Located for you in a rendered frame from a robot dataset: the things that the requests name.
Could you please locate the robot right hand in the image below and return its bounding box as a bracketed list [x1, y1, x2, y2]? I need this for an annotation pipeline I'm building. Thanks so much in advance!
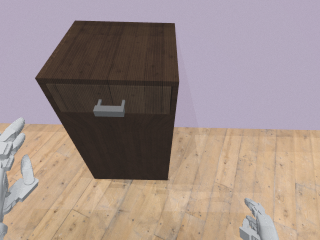
[239, 197, 279, 240]

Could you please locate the handle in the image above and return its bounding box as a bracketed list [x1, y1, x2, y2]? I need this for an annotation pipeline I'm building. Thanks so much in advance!
[93, 99, 126, 117]

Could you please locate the cabinet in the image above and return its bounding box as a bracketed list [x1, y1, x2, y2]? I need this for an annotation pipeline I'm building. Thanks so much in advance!
[35, 20, 179, 181]

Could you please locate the robot left hand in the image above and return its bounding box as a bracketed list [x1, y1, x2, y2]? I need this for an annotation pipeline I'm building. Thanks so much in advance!
[0, 117, 39, 223]

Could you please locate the drawer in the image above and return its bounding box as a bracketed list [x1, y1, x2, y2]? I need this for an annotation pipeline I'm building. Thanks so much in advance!
[46, 83, 172, 114]

